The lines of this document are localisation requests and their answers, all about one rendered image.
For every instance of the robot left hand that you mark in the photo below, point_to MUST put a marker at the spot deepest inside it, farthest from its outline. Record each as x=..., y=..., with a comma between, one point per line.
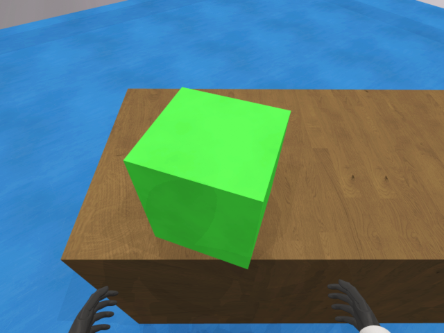
x=87, y=316

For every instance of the carton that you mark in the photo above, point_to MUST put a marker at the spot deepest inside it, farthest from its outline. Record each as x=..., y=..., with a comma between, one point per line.
x=204, y=171

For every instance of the robot right hand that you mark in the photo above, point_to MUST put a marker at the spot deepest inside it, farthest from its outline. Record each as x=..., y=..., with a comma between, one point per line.
x=362, y=314

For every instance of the pedestal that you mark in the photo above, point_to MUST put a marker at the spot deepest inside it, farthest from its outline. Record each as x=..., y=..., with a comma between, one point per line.
x=358, y=196

